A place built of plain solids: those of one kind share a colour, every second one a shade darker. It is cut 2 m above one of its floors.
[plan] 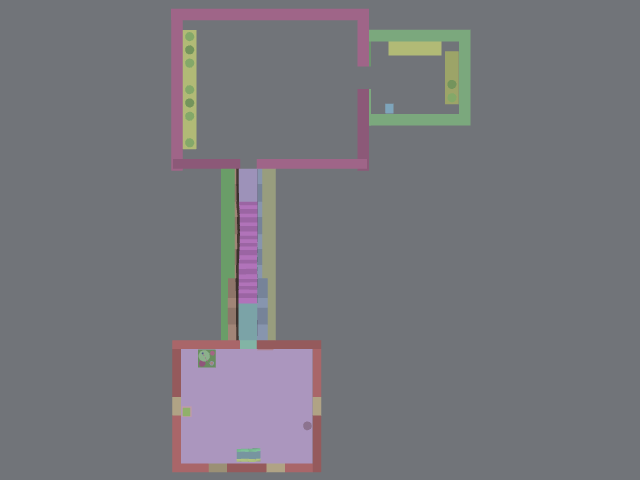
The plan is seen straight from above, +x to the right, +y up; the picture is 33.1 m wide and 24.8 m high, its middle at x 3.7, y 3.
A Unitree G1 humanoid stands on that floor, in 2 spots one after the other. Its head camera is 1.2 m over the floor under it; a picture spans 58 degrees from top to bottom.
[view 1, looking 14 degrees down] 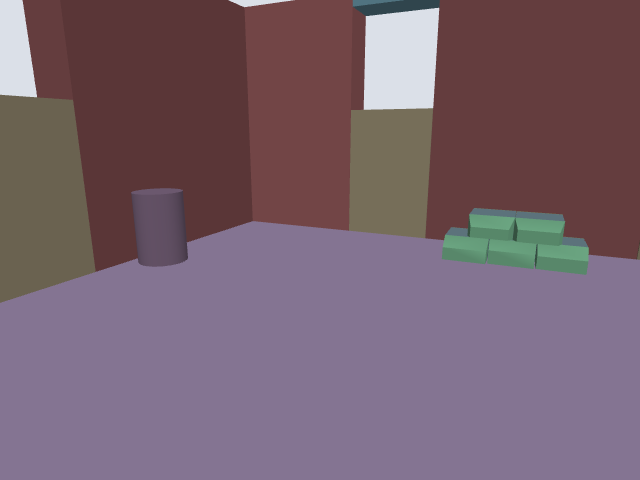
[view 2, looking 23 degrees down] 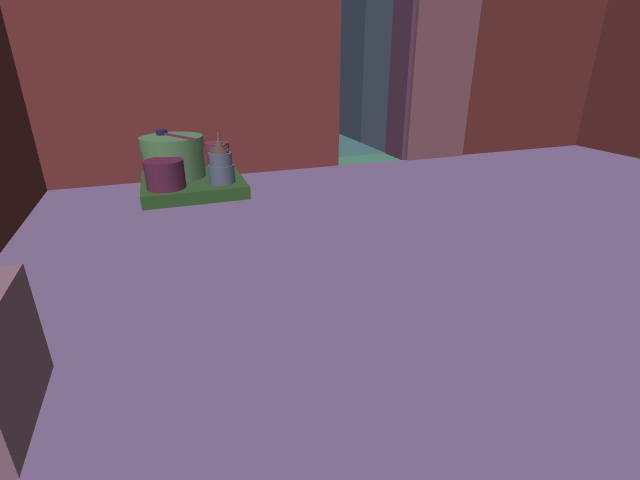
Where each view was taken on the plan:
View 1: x -0.02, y -3.60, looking -65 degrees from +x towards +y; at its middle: floor_yard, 4.96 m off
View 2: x -2.38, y -7.35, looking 70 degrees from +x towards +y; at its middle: floor_yard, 3.07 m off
